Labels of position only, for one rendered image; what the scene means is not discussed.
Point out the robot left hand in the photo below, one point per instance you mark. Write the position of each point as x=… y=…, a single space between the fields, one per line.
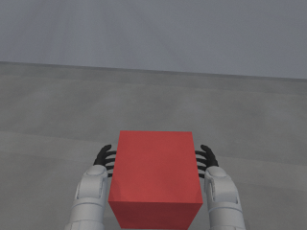
x=101 y=158

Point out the carton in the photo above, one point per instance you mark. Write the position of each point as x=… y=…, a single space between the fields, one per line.
x=155 y=182

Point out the robot right hand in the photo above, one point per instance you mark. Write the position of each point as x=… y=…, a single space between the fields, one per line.
x=209 y=161

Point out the left robot forearm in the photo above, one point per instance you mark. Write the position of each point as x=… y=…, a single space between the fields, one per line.
x=89 y=202

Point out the right robot forearm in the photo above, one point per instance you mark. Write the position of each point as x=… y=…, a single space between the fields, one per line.
x=223 y=201

